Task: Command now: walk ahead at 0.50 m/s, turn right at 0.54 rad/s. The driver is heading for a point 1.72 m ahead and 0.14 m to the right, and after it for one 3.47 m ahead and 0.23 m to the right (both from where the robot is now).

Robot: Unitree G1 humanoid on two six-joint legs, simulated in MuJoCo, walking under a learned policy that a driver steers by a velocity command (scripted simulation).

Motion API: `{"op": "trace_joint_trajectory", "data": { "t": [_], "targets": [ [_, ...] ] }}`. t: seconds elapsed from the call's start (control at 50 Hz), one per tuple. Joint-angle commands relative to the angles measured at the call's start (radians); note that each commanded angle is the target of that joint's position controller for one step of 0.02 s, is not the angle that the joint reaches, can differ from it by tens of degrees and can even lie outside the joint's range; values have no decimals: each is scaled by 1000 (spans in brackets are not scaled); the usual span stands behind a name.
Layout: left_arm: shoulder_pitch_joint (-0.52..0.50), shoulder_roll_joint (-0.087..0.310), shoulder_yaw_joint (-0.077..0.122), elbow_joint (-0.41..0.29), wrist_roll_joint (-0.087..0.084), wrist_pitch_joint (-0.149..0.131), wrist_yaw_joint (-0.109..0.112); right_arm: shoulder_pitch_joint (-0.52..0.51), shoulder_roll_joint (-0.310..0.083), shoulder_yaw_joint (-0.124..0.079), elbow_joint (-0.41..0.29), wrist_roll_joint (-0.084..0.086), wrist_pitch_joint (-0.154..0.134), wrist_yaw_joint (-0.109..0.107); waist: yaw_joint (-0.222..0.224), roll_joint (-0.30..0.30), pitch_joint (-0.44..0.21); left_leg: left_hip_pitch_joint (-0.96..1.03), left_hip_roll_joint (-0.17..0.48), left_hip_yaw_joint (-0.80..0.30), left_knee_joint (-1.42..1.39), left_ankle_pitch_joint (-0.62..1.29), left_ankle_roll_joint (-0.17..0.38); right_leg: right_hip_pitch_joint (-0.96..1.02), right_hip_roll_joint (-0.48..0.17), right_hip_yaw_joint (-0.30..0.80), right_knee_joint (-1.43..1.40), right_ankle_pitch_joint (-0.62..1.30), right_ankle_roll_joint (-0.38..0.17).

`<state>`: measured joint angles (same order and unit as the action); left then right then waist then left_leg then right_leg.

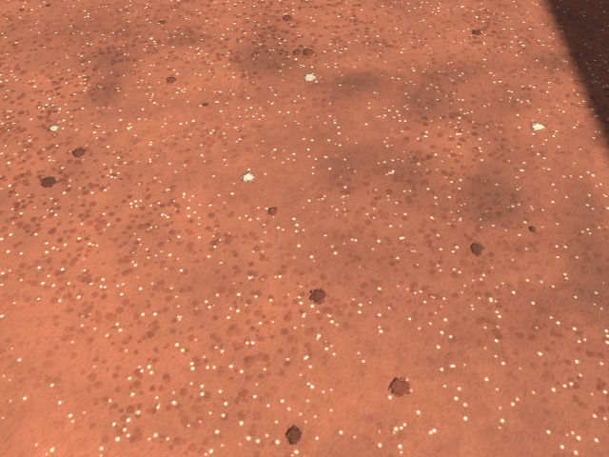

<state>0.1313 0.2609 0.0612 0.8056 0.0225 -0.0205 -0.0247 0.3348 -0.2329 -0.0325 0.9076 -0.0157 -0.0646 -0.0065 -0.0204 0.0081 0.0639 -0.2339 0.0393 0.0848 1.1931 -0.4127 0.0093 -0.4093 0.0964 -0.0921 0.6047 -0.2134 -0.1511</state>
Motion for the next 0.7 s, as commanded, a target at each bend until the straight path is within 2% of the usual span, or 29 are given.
{"op": "trace_joint_trajectory", "data": {
  "t": [0.02,0.04,0.08,0.14,0.18,0.26,0.32,0.34,0.38,0.4,0.42,0.44,0.46,0.48,0.5,0.52,0.54,0.56,0.58,0.62,0.64,0.7],
  "targets": [
    [168,149,48,13,-17,2,24,-71,-128,-23,-129,-1,-39,5,45,30,-61,-445,62,-123,73,85,0,389,-332,496,-350,234,-184],
    [140,124,39,11,-23,-5,28,-54,-124,-22,-129,-20,-20,5,12,23,-49,-376,73,-126,20,87,-16,308,-287,431,-365,301,-164],
    [141,125,35,8,-25,-26,23,-29,-105,-20,-127,-35,16,12,-12,5,-69,-318,72,-112,-48,88,-38,253,-244,374,-376,379,-157],
    [185,161,45,16,-23,-37,18,-111,-91,-16,-163,-33,34,18,3,-23,-45,-356,72,-88,-177,179,-65,215,-207,349,-405,343,-142],
    [224,160,45,20,-23,-35,17,-204,-94,-15,-195,-30,35,20,36,-43,-22,-399,68,-85,-287,265,-75,233,-193,359,-412,302,-119],
    [297,167,49,27,-19,-31,20,-336,-95,-7,-239,-20,28,26,95,-65,-26,-422,35,-92,-455,377,-71,326,-190,387,-372,328,-90],
    [328,177,50,26,-9,-28,27,-402,-104,-3,-270,-13,16,29,118,-72,-27,-404,3,-95,-542,369,-58,387,-209,423,-316,406,-82],
    [323,184,52,22,-6,-28,31,-403,-112,-3,-277,-12,12,28,112,-79,-28,-375,-5,-103,-573,352,-49,396,-217,441,-296,423,-72],
    [272,202,56,3,-3,-29,37,-326,-138,-11,-264,-9,3,24,61,-93,-38,-226,-27,-113,-649,291,-24,358,-223,466,-245,456,-36],
    [242,212,58,-7,-2,-33,35,-239,-159,-20,-239,-8,-3,16,19,-92,-68,-91,-53,-102,-674,251,-8,321,-208,468,-175,525,-16],
    [228,204,54,-6,-8,-39,28,-105,-182,-32,-199,-14,-15,6,-49,-43,-134,83,-50,-95,-741,272,19,288,-155,418,-15,552,7],
    [241,140,34,-23,-19,-49,19,45,-246,-48,-184,-35,-25,-10,-103,56,-265,299,130,-273,-781,109,71,189,-90,342,244,378,35],
    [346,52,16,-51,-43,-51,19,75,-339,-68,-187,-52,-16,-16,-48,280,-354,511,380,-730,-887,-3,179,-107,73,226,508,-259,71],
    [373,120,19,-23,-10,-41,26,28,-285,-65,-181,-30,-2,-8,-12,219,-304,435,389,-879,-930,-108,220,-209,8,233,621,-307,60],
    [322,132,22,-7,1,-35,22,-40,-189,-45,-194,-21,0,-1,-1,83,-170,305,345,-731,-942,-122,207,-212,-40,237,636,-211,62],
    [258,119,17,-14,5,-34,14,-79,-137,-32,-188,-18,-3,6,0,24,-96,206,286,-584,-957,-16,188,-195,-67,225,591,-151,68],
    [229,107,15,-23,8,-30,7,-88,-121,-26,-177,-20,-8,6,10,55,-67,156,238,-477,-972,100,164,-176,-89,216,545,-129,75],
    [223,101,12,-26,17,-22,-1,-77,-116,-23,-159,-17,-14,5,20,95,-56,122,204,-403,-983,203,153,-151,-98,211,515,-121,85],
    [229,94,9,-22,20,-14,-5,-57,-122,-24,-142,-12,-24,9,25,106,-62,112,190,-357,-984,306,155,-132,-93,204,504,-115,92],
    [207,87,6,-30,20,-8,-10,-19,-132,-28,-115,-2,-41,17,31,100,-72,124,190,-305,-994,425,173,-150,-90,197,473,-95,102],
    [179,82,2,-37,20,-6,-11,-16,-135,-28,-107,1,-45,17,33,94,-54,122,194,-277,-1001,519,183,-171,-93,189,443,-79,112],
    [91,45,-20,-60,17,-8,-11,-19,-131,-24,-83,2,-41,19,36,93,-41,93,161,-145,-979,820,174,-133,-110,118,261,0,141]
  ]
}}
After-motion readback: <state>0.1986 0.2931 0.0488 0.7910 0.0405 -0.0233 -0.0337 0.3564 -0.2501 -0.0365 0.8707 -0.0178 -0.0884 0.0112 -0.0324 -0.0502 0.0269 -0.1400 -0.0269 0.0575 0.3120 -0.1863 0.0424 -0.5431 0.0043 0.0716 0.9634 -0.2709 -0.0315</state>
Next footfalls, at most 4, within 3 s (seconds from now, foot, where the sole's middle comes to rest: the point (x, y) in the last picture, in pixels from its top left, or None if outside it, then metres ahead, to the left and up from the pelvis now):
0.44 left None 0.43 0.10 -0.76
0.88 right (391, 414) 0.54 -0.16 -0.76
1.20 left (292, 411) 0.55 0.05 -0.76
2.42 left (371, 266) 0.93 -0.15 -0.76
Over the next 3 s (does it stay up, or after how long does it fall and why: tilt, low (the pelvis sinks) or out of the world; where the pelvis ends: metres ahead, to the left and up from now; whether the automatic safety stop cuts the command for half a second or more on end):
stays up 1.09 -0.24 0.00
